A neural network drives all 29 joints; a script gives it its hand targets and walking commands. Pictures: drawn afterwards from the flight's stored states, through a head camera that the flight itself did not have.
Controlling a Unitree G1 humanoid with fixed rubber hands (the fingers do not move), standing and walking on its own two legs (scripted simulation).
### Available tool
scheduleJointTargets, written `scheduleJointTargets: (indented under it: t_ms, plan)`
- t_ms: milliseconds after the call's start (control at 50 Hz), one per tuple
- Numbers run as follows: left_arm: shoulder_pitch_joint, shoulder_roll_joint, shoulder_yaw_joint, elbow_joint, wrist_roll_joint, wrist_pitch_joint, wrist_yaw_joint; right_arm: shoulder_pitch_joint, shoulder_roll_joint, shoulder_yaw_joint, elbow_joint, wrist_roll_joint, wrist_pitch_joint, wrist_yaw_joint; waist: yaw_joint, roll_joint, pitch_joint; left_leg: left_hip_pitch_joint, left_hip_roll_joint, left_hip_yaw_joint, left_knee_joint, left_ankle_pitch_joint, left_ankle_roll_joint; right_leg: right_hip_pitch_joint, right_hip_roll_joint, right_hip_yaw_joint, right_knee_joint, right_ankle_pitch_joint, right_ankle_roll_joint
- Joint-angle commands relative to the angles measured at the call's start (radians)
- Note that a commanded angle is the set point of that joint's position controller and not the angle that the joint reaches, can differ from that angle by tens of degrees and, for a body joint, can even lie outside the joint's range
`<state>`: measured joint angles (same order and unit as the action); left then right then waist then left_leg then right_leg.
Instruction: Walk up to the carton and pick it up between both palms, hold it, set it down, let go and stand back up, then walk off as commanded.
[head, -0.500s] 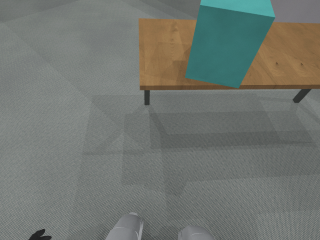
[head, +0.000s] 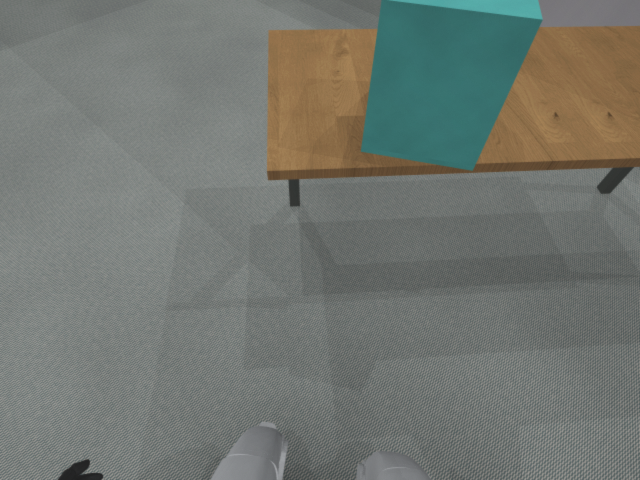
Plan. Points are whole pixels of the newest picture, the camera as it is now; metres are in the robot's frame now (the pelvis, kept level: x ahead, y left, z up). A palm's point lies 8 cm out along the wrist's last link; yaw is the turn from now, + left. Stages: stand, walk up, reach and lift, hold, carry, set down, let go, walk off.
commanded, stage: walk up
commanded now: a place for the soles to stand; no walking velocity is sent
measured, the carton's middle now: (437, 59) +0.79 -0.21 +0.08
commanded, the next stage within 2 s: none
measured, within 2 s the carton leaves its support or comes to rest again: neither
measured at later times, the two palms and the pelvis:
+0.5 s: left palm out of the picture +0.08 +0.32 -0.10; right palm out of the picture +0.07 -0.32 -0.10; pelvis +0.01 +0.00 +0.00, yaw +0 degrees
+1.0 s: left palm out of the picture +0.08 +0.34 -0.10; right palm out of the picture +0.08 -0.30 -0.10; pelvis +0.02 +0.01 +0.00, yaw +1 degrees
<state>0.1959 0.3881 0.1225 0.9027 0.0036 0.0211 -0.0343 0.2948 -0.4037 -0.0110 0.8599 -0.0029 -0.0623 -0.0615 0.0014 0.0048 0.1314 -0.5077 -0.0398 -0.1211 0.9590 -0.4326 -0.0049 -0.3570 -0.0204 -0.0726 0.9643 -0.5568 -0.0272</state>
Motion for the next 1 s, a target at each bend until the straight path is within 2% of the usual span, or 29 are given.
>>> scheduleJointTargets:
  t_ms: [0,20,40,60,80,120,180,220,240,260,300,380,440,480,500,520,540,560,580,640,700,720,760,780,800,840,920,960,980]
  plan:
    - [-0.124,0.206,0.035,-0.16,-0.001,-0.026,0.027,0.198,-0.276,-0.094,0.038,-0.022,-0.056,-0.021,-0.071,0.067,-0.243,0.313,0.105,-0.089,-0.363,0.373,0.132,-0.025,-0.12,0.045,0.097,0.55,-0.048]
    - [-0.1,0.176,0.024,-0.17,-0.01,-0.02,0.028,0.208,-0.377,-0.115,0.01,-0.039,-0.058,-0.027,-0.074,0.2,-0.287,0.389,0.247,-0.517,-0.43,0.437,0.237,-0.184,-0.013,0.071,0.232,0.279,-0.013]
    - [-0.11,0.197,0.022,-0.159,-0.013,-0.011,0.032,0.175,-0.369,-0.106,-0.006,-0.023,-0.052,-0.031,-0.058,0.173,-0.273,0.453,0.335,-0.764,-0.5,0.334,0.318,-0.288,0.034,0.132,0.204,-0.123,-0.002]
    - [-0.105,0.208,0.025,-0.135,-0.006,-0.002,0.031,0.146,-0.366,-0.1,0.003,-0.02,-0.053,-0.031,-0.04,0.112,-0.24,0.401,0.341,-0.786,-0.499,0.188,0.316,-0.291,0.013,0.207,0.156,-0.205,-0.009]
    - [-0.116,0.228,0.027,-0.121,0.004,-0.003,0.027,0.093,-0.363,-0.095,-0.003,-0.025,-0.046,-0.034,-0.019,0.056,-0.164,0.289,0.302,-0.715,-0.51,0.07,0.301,-0.276,0.0,0.187,0.137,-0.181,-0.011]
    - [-0.081,0.22,0.039,-0.1,0.007,-0.007,0.013,0.006,-0.343,-0.09,-0.013,-0.037,-0.034,-0.031,0.005,0.125,-0.061,0.113,0.262,-0.629,-0.517,0.003,0.26,-0.185,-0.004,0.172,0.044,-0.136,-0.025]
    - [0.065,0.228,0.058,-0.052,0.014,-0.016,0.007,-0.082,-0.323,-0.076,-0.025,-0.033,-0.024,-0.019,0.085,0.188,-0.116,-0.046,0.217,-0.491,-0.461,-0.057,0.198,0.049,-0.005,0.14,-0.133,0.018,-0.031]
    - [0.093,0.256,0.067,-0.049,0.034,-0.031,0.014,-0.117,-0.254,-0.054,-0.044,-0.028,-0.017,-0.015,0.108,0.033,-0.102,-0.222,0.106,-0.273,-0.217,0.033,0.123,0.197,-0.123,0.319,-0.407,-0.121,-0.084]
    - [0.115,0.306,0.079,-0.04,0.032,-0.042,0.02,-0.111,-0.205,-0.042,-0.041,-0.017,-0.021,-0.015,0.124,-0.126,-0.111,-0.281,-0.035,-0.029,0.026,0.056,0.061,0.254,-0.273,0.516,-0.597,-0.158,-0.109]
    - [0.062,0.328,0.067,-0.063,0.036,-0.047,0.02,-0.146,-0.241,-0.053,-0.037,-0.018,-0.016,-0.026,0.113,-0.125,-0.053,-0.352,-0.038,0.025,0.11,-0.107,0.04,0.216,-0.368,0.605,-0.672,-0.079,-0.108]
    - [0.01,0.339,0.074,-0.066,0.04,-0.055,0.026,-0.09,-0.276,-0.062,-0.012,-0.004,-0.014,-0.017,0.073,-0.073,-0.027,-0.298,0.026,0.044,0.134,-0.111,0.037,0.213,-0.381,0.536,-0.612,0.098,-0.114]
    - [0.042,0.273,0.06,-0.065,0.029,-0.055,0.035,-0.03,-0.236,-0.066,-0.027,-0.003,-0.021,-0.008,0.057,-0.138,-0.107,-0.209,0.036,0.102,0.094,-0.06,0.044,0.29,-0.306,0.309,-0.412,0.725,-0.091]
    - [0.01,0.292,0.06,-0.089,0.022,-0.045,0.038,-0.02,-0.219,-0.064,-0.011,-0.003,-0.019,-0.008,0.045,-0.185,-0.126,-0.122,0.047,0.169,-0.014,-0.039,0.042,0.254,-0.323,0.273,-0.357,0.802,-0.124]
    - [-0.101,0.269,0.049,-0.126,0.01,-0.034,0.036,0.071,-0.213,-0.065,0.013,-0.013,-0.032,-0.012,-0.031,-0.107,-0.141,0.103,0.026,0.18,-0.224,0.125,0.069,0.124,-0.238,0.138,-0.213,0.778,-0.103]
    - [-0.116,0.24,0.04,-0.143,-0.004,-0.032,0.028,0.136,-0.254,-0.083,0.026,-0.016,-0.049,-0.019,-0.064,-0.033,-0.199,0.26,0.048,0.04,-0.318,0.318,0.102,0.006,-0.178,0.099,-0.062,0.685,-0.065]
    - [-0.146,0.194,0.032,-0.171,-0.009,-0.027,0.023,0.198,-0.337,-0.109,0.025,-0.032,-0.059,-0.027,-0.089,0.147,-0.257,0.339,0.191,-0.321,-0.428,0.396,0.175,-0.114,-0.051,0.032,0.194,0.42,-0.016]
    - [-0.134,0.18,0.029,-0.165,-0.009,-0.013,0.024,0.181,-0.377,-0.112,0.005,-0.029,-0.055,-0.029,-0.069,0.216,-0.271,0.394,0.312,-0.697,-0.53,0.302,0.272,-0.259,0.037,0.093,0.212,-0.082,-0.008]
    - [-0.131,0.2,0.02,-0.131,-0.01,0.0,0.03,0.139,-0.371,-0.098,0.016,-0.024,-0.055,-0.027,-0.046,0.148,-0.239,0.374,0.33,-0.784,-0.538,0.157,0.3,-0.274,0.018,0.184,0.18,-0.178,-0.01]
    - [-0.124,0.225,0.023,-0.117,-0.001,0.0,0.03,0.085,-0.37,-0.101,0.01,-0.024,-0.049,-0.029,-0.025,0.075,-0.169,0.312,0.305,-0.72,-0.517,0.05,0.292,-0.293,-0.009,0.181,0.151,-0.174,-0.009]
    - [-0.032,0.216,0.045,-0.069,0.002,-0.007,0.009,-0.02,-0.337,-0.083,0.005,-0.045,-0.032,-0.022,0.022,0.203,-0.069,0.058,0.238,-0.582,-0.525,-0.027,0.238,-0.128,-0.007,0.167,0.025,-0.112,-0.017]
    - [0.08,0.237,0.068,-0.038,0.016,-0.012,0.003,-0.117,-0.309,-0.071,-0.026,-0.036,-0.02,-0.013,0.09,0.152,-0.076,-0.151,0.195,-0.466,-0.487,-0.214,0.175,0.108,-0.013,0.138,-0.149,0.001,-0.043]
    - [0.095,0.243,0.065,-0.031,0.026,-0.02,0.009,-0.123,-0.265,-0.055,-0.028,-0.037,-0.017,-0.01,0.109,0.081,-0.076,-0.219,0.128,-0.359,-0.391,-0.141,0.138,0.169,-0.055,0.213,-0.294,-0.086,-0.064]
    - [0.101,0.314,0.073,-0.035,0.04,-0.037,0.019,-0.159,-0.201,-0.047,-0.041,-0.023,-0.013,-0.018,0.127,-0.185,-0.027,-0.367,-0.066,0.025,0.073,-0.085,0.057,0.207,-0.322,0.582,-0.675,-0.272,-0.106]
    - [0.045,0.352,0.075,-0.061,0.037,-0.047,0.021,-0.154,-0.244,-0.057,-0.035,-0.019,-0.015,-0.02,0.098,-0.057,-0.04,-0.341,0.001,0.019,0.131,-0.09,0.032,0.191,-0.397,0.615,-0.68,-0.156,-0.116]
    - [0.007,0.355,0.075,-0.059,0.044,-0.054,0.023,-0.117,-0.271,-0.063,-0.024,-0.015,-0.015,-0.018,0.077,-0.025,0.007,-0.31,0.021,0.026,0.14,-0.094,0.035,0.167,-0.396,0.583,-0.649,-0.081,-0.114]
    - [-0.007,0.336,0.068,-0.074,0.044,-0.061,0.028,-0.057,-0.277,-0.071,-0.008,-0.003,-0.017,-0.004,0.061,-0.112,-0.013,-0.272,0.039,0.053,0.113,-0.106,0.043,0.212,-0.362,0.486,-0.573,0.144,-0.085]
    - [-0.017,0.302,0.063,-0.086,0.035,-0.057,0.028,-0.024,-0.25,-0.076,-0.012,-0.005,-0.02,-0.001,0.041,-0.179,-0.1,-0.139,0.049,0.123,0.053,-0.07,0.041,0.169,-0.327,0.355,-0.445,0.429,-0.134]
    - [-0.073,0.302,0.06,-0.1,0.022,-0.044,0.021,0.026,-0.232,-0.074,0.008,-0.012,-0.03,0.002,0.003,-0.131,-0.109,0.056,0.05,0.169,-0.077,0.016,0.043,0.049,-0.291,0.25,-0.388,0.35,-0.159]
    - [-0.126,0.283,0.047,-0.125,0.018,-0.04,0.021,0.085,-0.235,-0.08,0.019,-0.011,-0.039,0.002,-0.037,-0.127,-0.107,0.155,0.026,0.16,-0.175,0.124,0.056,-0.034,-0.248,0.171,-0.301,0.363,-0.133]
